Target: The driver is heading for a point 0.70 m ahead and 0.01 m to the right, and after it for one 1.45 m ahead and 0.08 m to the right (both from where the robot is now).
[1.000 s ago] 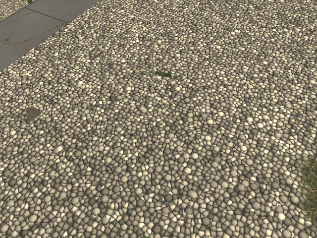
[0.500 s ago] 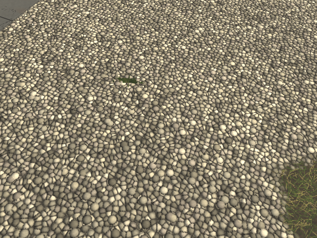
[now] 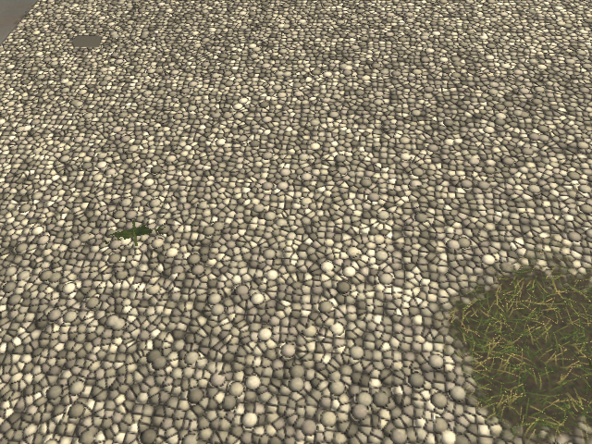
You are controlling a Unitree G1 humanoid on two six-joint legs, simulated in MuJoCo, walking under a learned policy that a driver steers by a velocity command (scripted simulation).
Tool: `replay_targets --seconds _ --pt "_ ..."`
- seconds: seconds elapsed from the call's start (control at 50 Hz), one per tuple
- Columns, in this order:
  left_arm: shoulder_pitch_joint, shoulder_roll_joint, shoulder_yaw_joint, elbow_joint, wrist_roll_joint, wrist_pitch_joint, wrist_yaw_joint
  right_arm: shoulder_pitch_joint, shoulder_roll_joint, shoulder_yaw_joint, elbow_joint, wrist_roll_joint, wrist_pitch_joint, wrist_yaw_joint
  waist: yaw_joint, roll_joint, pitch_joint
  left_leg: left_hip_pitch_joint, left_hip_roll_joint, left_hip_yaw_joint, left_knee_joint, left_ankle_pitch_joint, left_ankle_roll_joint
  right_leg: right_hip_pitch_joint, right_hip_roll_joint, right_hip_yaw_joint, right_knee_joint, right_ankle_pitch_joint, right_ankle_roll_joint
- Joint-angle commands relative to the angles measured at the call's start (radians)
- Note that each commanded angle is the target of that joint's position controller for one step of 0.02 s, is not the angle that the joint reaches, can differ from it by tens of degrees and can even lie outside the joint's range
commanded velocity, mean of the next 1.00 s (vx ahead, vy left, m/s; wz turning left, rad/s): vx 0.03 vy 0.00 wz -0.18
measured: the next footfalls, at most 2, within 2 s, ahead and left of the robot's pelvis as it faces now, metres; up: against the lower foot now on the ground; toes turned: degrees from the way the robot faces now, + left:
left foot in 0.22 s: +0.16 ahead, +0.11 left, +0.00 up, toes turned -7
right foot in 0.58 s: +0.10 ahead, -0.09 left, +0.00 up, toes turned -4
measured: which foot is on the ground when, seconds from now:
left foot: up 0.00-0.20, down 0.22-1.00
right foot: down 0.00-0.22, up 0.24-0.56, down 0.58-1.00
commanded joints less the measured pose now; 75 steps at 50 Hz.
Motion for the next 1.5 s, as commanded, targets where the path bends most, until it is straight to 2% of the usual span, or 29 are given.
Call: replay_targets --seconds 0.02,0.08,0.14,0.18,0.2,0.22,0.24,0.26,0.28,0.3,0.32,0.34,0.4,0.52,0.56,0.58,0.6,0.62,0.64,0.7,0.78,0.88,1.3,1.32,1.36,1.4,1.42,1.46,1.5 --pt "0.036 0.170 0.042 -0.045 0.002 -0.011 0.010 -0.083 -0.047 -0.004 -0.083 0.008 -0.010 -0.010 0.015 -0.153 0.018 -0.100 -0.018 0.003 -0.056 -0.025 -0.008 0.094 -0.237 0.224 -0.022 0.410 -0.173" --pt "0.046 0.187 0.049 -0.050 0.006 0.000 0.016 -0.107 -0.052 0.003 -0.102 0.017 -0.014 -0.016 0.030 -0.156 -0.001 -0.049 -0.040 -0.003 -0.121 -0.053 0.008 0.108 -0.242 0.254 0.054 0.569 -0.171" --pt "0.007 0.184 0.048 -0.061 0.010 0.010 0.020 -0.060 -0.062 0.005 -0.094 0.026 -0.021 -0.027 0.016 -0.166 -0.017 0.080 -0.057 0.000 -0.216 -0.069 0.042 0.082 -0.234 0.265 0.117 0.652 -0.131" --pt "-0.043 0.181 0.045 -0.068 0.001 0.013 0.026 0.002 -0.065 0.004 -0.080 0.024 -0.027 -0.037 -0.023 -0.163 -0.015 0.234 -0.070 0.010 -0.373 -0.004 0.063 0.028 -0.202 0.275 0.166 0.594 -0.076" --pt "-0.076 0.174 0.040 -0.073 -0.013 0.009 0.029 0.050 -0.062 0.004 -0.068 0.014 -0.037 -0.045 -0.061 -0.137 -0.025 0.359 -0.056 0.003 -0.510 0.134 0.075 -0.020 -0.166 0.266 0.226 0.548 -0.039" --pt "-0.063 0.120 0.022 -0.089 -0.020 0.000 0.030 0.099 -0.117 -0.005 -0.070 0.000 -0.051 -0.054 -0.068 -0.016 -0.104 0.511 0.109 -0.152 -0.567 0.253 0.108 -0.077 -0.097 0.206 0.376 0.398 0.006" --pt "0.030 0.064 0.011 -0.092 -0.024 0.006 0.033 0.071 -0.208 -0.014 -0.095 0.012 -0.045 -0.055 -0.021 0.199 -0.140 0.633 0.344 -0.440 -0.567 0.634 0.231 -0.263 0.090 0.068 0.549 -0.266 0.041" --pt "0.076 0.133 0.028 -0.059 0.012 0.026 0.039 0.131 -0.168 -0.005 -0.065 0.037 -0.035 -0.043 -0.018 0.168 -0.164 0.550 0.394 -0.512 -0.546 0.694 0.315 -0.249 0.075 0.066 0.687 -0.474 0.042" --pt "0.063 0.142 0.032 -0.037 0.018 0.035 0.036 0.092 -0.118 0.010 -0.069 0.037 -0.034 -0.037 -0.003 0.094 -0.092 0.497 0.347 -0.444 -0.557 0.588 0.319 -0.270 0.054 0.080 0.763 -0.430 0.044" --pt "0.012 0.134 0.029 -0.029 0.017 0.040 0.029 0.034 -0.069 0.025 -0.076 0.032 -0.034 -0.036 -0.001 0.037 -0.039 0.440 0.277 -0.340 -0.579 0.478 0.281 -0.273 0.029 0.080 0.753 -0.363 0.054" --pt "-0.023 0.122 0.026 -0.031 0.010 0.045 0.021 -0.009 -0.049 0.035 -0.081 0.022 -0.033 -0.040 0.006 0.064 -0.017 0.417 0.218 -0.261 -0.606 0.415 0.239 -0.262 0.012 0.075 0.699 -0.308 0.068" --pt "-0.036 0.111 0.021 -0.027 0.008 0.049 0.014 -0.013 -0.050 0.038 -0.073 0.016 -0.036 -0.043 0.003 0.109 -0.012 0.412 0.181 -0.208 -0.609 0.468 0.227 -0.241 0.010 0.063 0.661 -0.265 0.084" --pt "-0.052 0.089 0.005 0.001 -0.002 0.055 0.010 0.025 -0.060 0.040 -0.036 0.016 -0.045 -0.040 -0.006 0.101 -0.057 0.451 0.157 -0.138 -0.574 0.611 0.230 -0.175 0.014 0.021 0.533 -0.243 0.109" --pt "-0.127 0.077 -0.018 0.038 -0.004 0.066 0.017 0.031 -0.092 0.034 0.006 0.011 -0.023 -0.026 -0.025 0.120 -0.043 0.401 0.152 -0.167 -0.572 0.357 0.232 -0.055 -0.026 -0.065 0.217 -0.130 0.085" --pt "-0.123 0.071 -0.027 0.059 0.006 0.051 0.022 0.026 -0.087 0.036 0.021 0.015 -0.017 -0.026 -0.003 0.069 -0.023 0.320 0.135 -0.163 -0.556 0.267 0.182 0.058 -0.051 -0.044 0.013 0.058 0.061" --pt "-0.137 0.101 -0.025 0.059 0.020 0.038 0.028 0.038 -0.070 0.042 0.023 0.017 -0.022 -0.024 -0.012 0.016 -0.035 0.267 0.124 -0.164 -0.546 0.202 0.141 0.123 -0.121 0.048 -0.008 0.118 0.046" --pt "-0.173 0.161 -0.017 0.058 0.021 0.029 0.033 0.072 -0.051 0.044 0.020 0.022 -0.024 -0.020 -0.064 -0.093 -0.022 0.258 0.046 -0.094 -0.533 0.084 0.111 0.080 -0.209 0.148 0.003 0.187 0.012" --pt "-0.204 0.128 -0.027 0.077 0.003 0.023 0.030 0.079 -0.024 0.052 0.046 0.025 -0.017 -0.022 -0.070 -0.143 -0.008 0.382 0.007 -0.053 -0.563 0.011 0.096 -0.059 -0.224 0.147 -0.009 0.110 -0.014" --pt "-0.227 0.092 -0.037 0.080 0.002 0.017 0.028 0.065 -0.038 0.049 0.061 0.019 -0.014 -0.024 -0.065 -0.130 0.024 0.413 0.011 -0.061 -0.567 0.036 0.087 -0.092 -0.194 0.129 -0.020 0.052 0.002" --pt "-0.187 0.094 -0.040 0.129 -0.002 0.007 0.039 0.069 -0.063 0.041 0.097 0.014 -0.019 -0.022 -0.050 -0.119 0.027 0.420 0.038 -0.076 -0.565 0.143 0.098 -0.046 -0.151 0.086 -0.019 0.116 0.025" --pt "-0.169 0.085 -0.045 0.174 -0.004 0.005 0.041 0.074 -0.038 0.049 0.146 0.018 -0.023 -0.025 -0.043 -0.067 0.025 0.406 0.039 -0.072 -0.582 0.136 0.089 -0.012 -0.153 0.077 -0.017 0.139 0.017" --pt "-0.165 0.082 -0.050 0.215 -0.004 0.002 0.044 0.081 -0.028 0.055 0.196 0.017 -0.020 -0.029 -0.043 -0.047 0.034 0.417 0.042 -0.072 -0.585 0.137 0.084 -0.026 -0.152 0.074 -0.028 0.131 0.014" --pt "-0.083 0.022 -0.070 0.309 -0.004 -0.003 0.051 0.131 0.019 0.074 0.319 0.019 -0.018 -0.045 -0.041 -0.043 0.046 0.413 0.049 -0.070 -0.563 0.150 0.084 -0.037 -0.140 0.055 -0.026 0.151 0.012" --pt "-0.069 0.017 -0.071 0.314 -0.002 -0.003 0.051 0.138 0.025 0.075 0.325 0.017 -0.018 -0.045 -0.038 -0.045 0.026 0.420 0.039 -0.064 -0.564 0.077 0.085 -0.031 -0.133 0.054 -0.039 0.059 0.009" --pt "-0.048 0.051 -0.054 0.313 -0.001 0.005 0.051 0.132 0.012 0.065 0.319 0.012 -0.012 -0.041 -0.029 -0.078 0.051 0.370 -0.017 -0.024 -0.493 -0.169 0.101 -0.065 -0.115 0.075 -0.044 -0.261 -0.027" --pt "0.002 0.078 -0.036 0.311 0.003 0.014 0.046 0.091 0.023 0.062 0.291 0.000 -0.009 -0.030 0.002 -0.128 0.140 0.204 -0.061 0.010 -0.379 -0.317 0.112 -0.092 -0.174 0.193 -0.104 -0.560 -0.090" --pt "0.044 0.090 -0.026 0.317 0.004 0.014 0.045 0.066 0.050 0.067 0.272 -0.008 -0.014 -0.024 0.019 -0.177 0.169 0.134 -0.075 0.049 -0.291 -0.286 0.110 -0.078 -0.244 0.293 -0.156 -0.643 -0.129" --pt "0.065 0.087 -0.015 0.314 0.010 0.004 0.042 0.023 0.050 0.065 0.236 -0.015 -0.034 -0.017 0.031 -0.183 0.206 0.032 -0.027 0.049 -0.154 -0.217 0.117 -0.054 -0.343 0.401 -0.208 -0.591 -0.189" --pt "0.058 0.094 -0.006 0.302 0.018 -0.015 0.038 0.011 0.028 0.053 0.208 -0.007 -0.057 -0.007 0.016 -0.154 0.185 -0.015 0.005 0.022 -0.125 -0.234 0.124 0.003 -0.352 0.376 -0.191 -0.451 -0.195"
Velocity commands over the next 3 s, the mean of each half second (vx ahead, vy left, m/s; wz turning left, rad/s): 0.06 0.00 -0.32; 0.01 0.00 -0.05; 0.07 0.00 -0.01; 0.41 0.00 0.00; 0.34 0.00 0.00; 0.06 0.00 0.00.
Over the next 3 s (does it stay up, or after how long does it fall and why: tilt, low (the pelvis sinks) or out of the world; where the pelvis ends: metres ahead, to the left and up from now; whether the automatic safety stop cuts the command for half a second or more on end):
stays up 0.67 -0.01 -0.01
